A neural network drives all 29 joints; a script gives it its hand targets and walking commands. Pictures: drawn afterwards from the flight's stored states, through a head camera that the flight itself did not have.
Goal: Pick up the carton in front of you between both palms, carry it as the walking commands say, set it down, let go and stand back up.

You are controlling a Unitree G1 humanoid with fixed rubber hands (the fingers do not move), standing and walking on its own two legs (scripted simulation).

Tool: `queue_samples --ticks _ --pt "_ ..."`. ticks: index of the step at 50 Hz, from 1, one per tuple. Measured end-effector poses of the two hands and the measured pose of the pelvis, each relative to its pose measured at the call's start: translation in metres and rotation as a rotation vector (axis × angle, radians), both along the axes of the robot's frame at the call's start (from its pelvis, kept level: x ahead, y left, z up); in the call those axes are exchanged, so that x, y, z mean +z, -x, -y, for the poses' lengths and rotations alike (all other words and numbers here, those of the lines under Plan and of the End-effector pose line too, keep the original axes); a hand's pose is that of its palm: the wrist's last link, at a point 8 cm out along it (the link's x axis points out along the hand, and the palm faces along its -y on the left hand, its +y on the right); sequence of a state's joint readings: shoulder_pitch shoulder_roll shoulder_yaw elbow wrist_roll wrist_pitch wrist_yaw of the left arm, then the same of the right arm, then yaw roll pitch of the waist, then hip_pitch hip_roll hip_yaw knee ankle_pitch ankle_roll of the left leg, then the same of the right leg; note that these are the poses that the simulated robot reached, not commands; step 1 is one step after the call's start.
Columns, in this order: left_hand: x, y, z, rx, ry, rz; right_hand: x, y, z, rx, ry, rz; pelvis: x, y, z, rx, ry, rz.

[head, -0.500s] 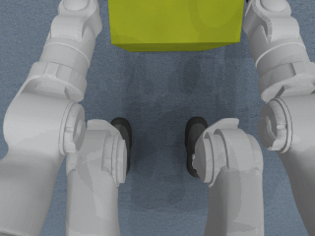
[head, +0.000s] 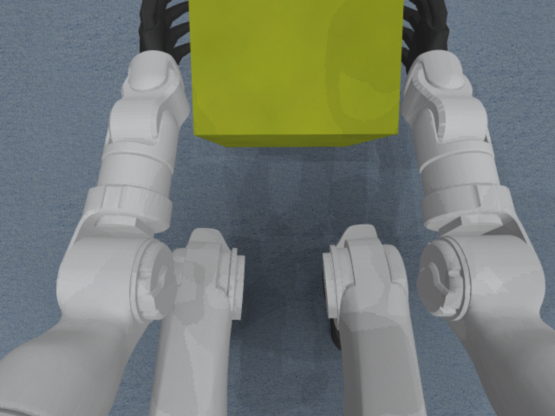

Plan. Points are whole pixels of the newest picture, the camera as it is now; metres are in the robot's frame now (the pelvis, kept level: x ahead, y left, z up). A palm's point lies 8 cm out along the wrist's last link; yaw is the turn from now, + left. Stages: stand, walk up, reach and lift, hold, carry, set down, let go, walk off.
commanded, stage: reach and lift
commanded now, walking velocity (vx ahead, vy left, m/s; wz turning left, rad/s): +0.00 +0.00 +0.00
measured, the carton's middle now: (289, 67) +0.54 -0.02 -0.18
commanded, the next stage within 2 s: none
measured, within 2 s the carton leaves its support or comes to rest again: neither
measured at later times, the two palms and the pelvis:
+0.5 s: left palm (61, 18) +0.49 +0.13 +0.07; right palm (538, 21) +0.48 -0.17 +0.07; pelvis -0.01 +0.00 +0.12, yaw -1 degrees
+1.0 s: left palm out of the picture +0.44 +0.14 +0.23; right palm out of the picture +0.43 -0.16 +0.23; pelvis +0.05 +0.00 +0.27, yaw -1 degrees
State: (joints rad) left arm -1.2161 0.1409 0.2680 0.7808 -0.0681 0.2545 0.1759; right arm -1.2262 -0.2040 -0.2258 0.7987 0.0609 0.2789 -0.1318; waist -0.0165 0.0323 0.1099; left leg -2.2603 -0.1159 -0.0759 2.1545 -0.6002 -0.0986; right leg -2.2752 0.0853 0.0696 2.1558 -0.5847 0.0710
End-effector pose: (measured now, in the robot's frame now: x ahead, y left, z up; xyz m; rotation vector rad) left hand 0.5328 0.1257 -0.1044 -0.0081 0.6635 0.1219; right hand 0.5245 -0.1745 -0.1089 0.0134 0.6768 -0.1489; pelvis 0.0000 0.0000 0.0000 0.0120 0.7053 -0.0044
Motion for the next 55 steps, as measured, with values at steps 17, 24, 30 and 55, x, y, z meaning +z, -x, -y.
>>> queue_samples --ticks 17,24,30,55 --pt "0.135 0.038 -0.003 0.002 0.000 -0.024 0.137 0.039 -0.003 -0.007 0.003 -0.025 0.090 0.016 -0.003 -0.011 0.001 -0.047" --pt "0.170 0.043 -0.004 0.003 0.003 -0.014 0.171 0.045 -0.004 -0.011 0.001 -0.015 0.119 0.009 -0.003 -0.010 0.003 -0.042" --pt "0.206 0.053 -0.005 0.004 0.006 -0.016 0.207 0.055 -0.005 -0.018 -0.007 -0.017 0.149 -0.003 -0.003 -0.013 0.003 -0.013" --pt "0.367 0.101 -0.013 0.014 0.014 -0.020 0.368 0.102 -0.013 -0.025 -0.017 -0.021 0.295 -0.059 -0.002 -0.015 0.013 0.244"
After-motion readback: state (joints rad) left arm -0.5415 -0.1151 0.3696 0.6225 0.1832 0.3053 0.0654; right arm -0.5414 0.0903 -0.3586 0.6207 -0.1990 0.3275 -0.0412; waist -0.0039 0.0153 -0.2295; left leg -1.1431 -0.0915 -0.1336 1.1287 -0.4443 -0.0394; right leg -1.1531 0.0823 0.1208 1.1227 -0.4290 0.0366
